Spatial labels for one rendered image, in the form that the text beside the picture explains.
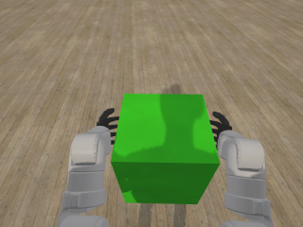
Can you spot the left robot upper arm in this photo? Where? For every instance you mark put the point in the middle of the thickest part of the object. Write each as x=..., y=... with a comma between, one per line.
x=84, y=221

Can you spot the left robot hand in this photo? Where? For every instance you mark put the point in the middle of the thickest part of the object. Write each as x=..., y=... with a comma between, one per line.
x=104, y=121

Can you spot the right robot hand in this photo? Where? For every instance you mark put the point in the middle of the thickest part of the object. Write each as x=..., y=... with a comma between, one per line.
x=224, y=126

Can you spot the robot left forearm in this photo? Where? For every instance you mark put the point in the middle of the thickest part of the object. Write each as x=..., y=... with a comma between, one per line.
x=85, y=181

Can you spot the carton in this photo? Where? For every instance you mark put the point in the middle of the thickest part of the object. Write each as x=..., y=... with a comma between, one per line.
x=164, y=150

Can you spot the robot right forearm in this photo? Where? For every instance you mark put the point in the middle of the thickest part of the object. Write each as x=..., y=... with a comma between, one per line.
x=245, y=181

